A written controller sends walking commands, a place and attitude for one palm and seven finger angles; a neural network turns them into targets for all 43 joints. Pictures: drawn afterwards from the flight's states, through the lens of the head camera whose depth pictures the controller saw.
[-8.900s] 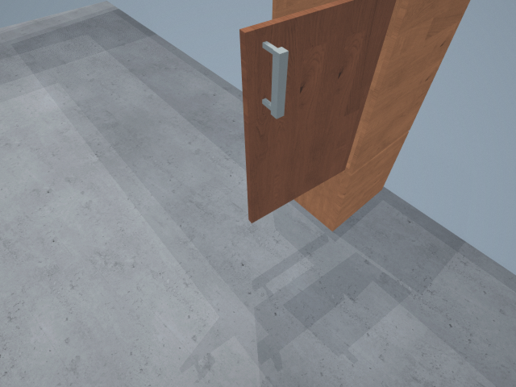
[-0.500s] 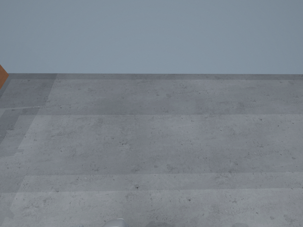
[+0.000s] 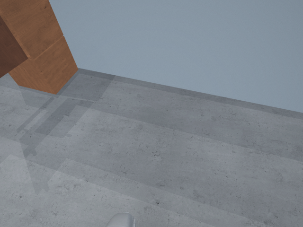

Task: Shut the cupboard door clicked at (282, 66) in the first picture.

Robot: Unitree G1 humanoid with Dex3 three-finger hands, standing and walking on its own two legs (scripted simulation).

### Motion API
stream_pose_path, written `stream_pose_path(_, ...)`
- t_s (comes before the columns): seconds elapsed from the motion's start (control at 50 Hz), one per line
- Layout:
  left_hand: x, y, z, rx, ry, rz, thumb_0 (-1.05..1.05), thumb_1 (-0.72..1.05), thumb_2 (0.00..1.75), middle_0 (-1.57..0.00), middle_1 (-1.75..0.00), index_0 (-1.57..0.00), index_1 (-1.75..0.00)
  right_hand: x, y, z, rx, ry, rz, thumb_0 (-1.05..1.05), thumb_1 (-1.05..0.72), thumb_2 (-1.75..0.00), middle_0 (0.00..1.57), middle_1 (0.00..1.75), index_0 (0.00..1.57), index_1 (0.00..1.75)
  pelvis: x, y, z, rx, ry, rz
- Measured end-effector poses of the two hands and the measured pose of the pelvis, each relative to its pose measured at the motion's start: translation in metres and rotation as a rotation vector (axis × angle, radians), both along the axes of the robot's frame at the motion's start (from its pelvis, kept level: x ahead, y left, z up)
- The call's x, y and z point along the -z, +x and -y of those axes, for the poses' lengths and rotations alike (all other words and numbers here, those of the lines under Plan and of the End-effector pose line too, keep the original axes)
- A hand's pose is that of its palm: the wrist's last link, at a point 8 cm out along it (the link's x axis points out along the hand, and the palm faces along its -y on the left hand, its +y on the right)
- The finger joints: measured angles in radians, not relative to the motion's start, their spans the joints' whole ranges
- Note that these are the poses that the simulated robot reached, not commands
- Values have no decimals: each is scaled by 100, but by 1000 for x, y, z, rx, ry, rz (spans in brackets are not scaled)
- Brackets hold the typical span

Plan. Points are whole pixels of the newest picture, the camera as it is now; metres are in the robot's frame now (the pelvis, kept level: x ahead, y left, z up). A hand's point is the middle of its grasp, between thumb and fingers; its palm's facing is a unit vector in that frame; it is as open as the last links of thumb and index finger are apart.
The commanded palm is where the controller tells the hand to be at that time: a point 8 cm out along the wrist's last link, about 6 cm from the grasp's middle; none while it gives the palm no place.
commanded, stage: walk to a spot facing it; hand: left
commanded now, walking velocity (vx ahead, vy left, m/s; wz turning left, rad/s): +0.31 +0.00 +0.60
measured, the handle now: out of the picture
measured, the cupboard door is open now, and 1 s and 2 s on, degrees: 84 84 84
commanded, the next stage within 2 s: turn to face it in 1.80 s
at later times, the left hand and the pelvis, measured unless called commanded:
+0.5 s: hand (76, 212) +0.19 +0.25 -0.16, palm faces +0.29 -0.93 -0.22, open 7.4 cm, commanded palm none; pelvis +0.16 +0.04 -0.01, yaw +15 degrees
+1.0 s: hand (92, 195) +0.24 +0.22 -0.18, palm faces +0.52 -0.84 -0.17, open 7.3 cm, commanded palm none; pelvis +0.38 +0.10 -0.01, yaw +27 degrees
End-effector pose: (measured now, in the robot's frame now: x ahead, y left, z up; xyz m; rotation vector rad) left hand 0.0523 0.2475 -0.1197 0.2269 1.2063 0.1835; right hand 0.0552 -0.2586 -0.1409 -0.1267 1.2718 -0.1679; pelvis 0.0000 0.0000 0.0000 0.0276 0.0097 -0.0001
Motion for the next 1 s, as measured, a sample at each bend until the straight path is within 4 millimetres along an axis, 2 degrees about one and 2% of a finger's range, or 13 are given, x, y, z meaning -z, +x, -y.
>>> stream_pose_path(0.06, 2, -22, 8, -66, -32, -67, 0, 91, 90, -20, -30, -20, -30, -9, 37, -3, -62, 2, 16, 1, -91, -90, 19, 30, 20, 30, -6, 15, 1, -52, 18, -9)
stream_pose_path(0.12, 6, -45, 13, -146, -63, -133, 0, 91, 90, -20, -30, -20, -30, -11, 84, -14, -149, 2, 35, 1, -91, -90, 19, 30, 20, 30, -6, 32, -3, -100, 24, -14)
stream_pose_path(0.22, 20, -78, 9, -278, -107, -256, 1, 90, 90, -21, -30, -20, -30, -10, 176, -57, -296, -3, 126, 1, -91, -90, 19, 30, 20, 30, 6, 66, -23, -167, 28, -12)
stream_pose_path(0.28, 36, -82, -4, -311, -127, -325, 1, 90, 90, -21, -30, -20, -30, -3, 220, -81, -326, -18, 240, 0, -91, -90, 19, 30, 20, 30, 24, 86, -40, -182, -5, -8)
stream_pose_path(0.34, 42, -50, -22, -319, -106, -297, 1, 91, 90, -20, -30, -20, -30, -5, 231, -94, -336, -19, 247, 0, -91, -90, 19, 30, 20, 30, 23, 103, -42, -199, 7, 7)
stream_pose_path(0.44, 26, 49, -45, -308, -69, -83, 1, 91, 90, -20, -30, -20, -30, 0, 222, -98, -343, 4, 116, 0, -91, -90, 20, 30, 20, 30, 10, 136, -43, -243, 2, 10)
stream_pose_path(0.56, 6, 167, -49, -238, -23, 119, 1, 91, 90, -20, -30, -20, -30, 14, 226, -68, -284, 11, -20, 0, -92, -90, 20, 30, 21, 30, 11, 192, -32, -274, 11, 14)
stream_pose_path(0.62, 8, 206, -45, -232, 8, 186, 0, 91, 90, -20, -30, -20, -30, 29, 240, -51, -275, 6, -77, 0, -92, -90, 20, 30, 21, 30, 23, 222, -24, -304, 12, 23)
stream_pose_path(0.7, 7, 218, -29, -283, -13, 152, 0, 91, 90, -20, -30, -20, -30, 21, 278, -48, -300, -10, -109, 0, -92, -90, 20, 30, 20, 30, 13, 255, -25, -344, -5, 21)
stream_pose_path(0.74, 7, 216, -21, -326, -38, 108, 0, 92, 90, -20, -30, -20, -30, 12, 304, -54, -312, -10, -95, 1, -92, -90, 19, 30, 20, 30, 6, 272, -29, -364, -13, 11)
stream_pose_path(0.8, 4, 208, -25, -403, -32, 54, -1, 96, 90, -21, -30, -20, -30, 1, 344, -71, -353, -3, -76, 1, -91, -90, 19, 30, 20, 30, -2, 298, -35, -400, -15, -6)
stream_pose_path(0.9, 12, 186, -20, -494, -87, -89, -1, 95, 90, -20, -30, -20, -30, -3, 420, -121, -458, 24, -36, 0, -91, -90, 19, 30, 20, 30, -4, 337, -58, -450, -18, -11)
stream_pose_path(1.0, 27, 162, -13, -594, -179, -257, 0, 93, 90, -20, -30, -20, -30, 0, 505, -196, -571, 47, 56, 0, -91, -90, 19, 30, 20, 30, 7, 377, -98, -475, -21, 2)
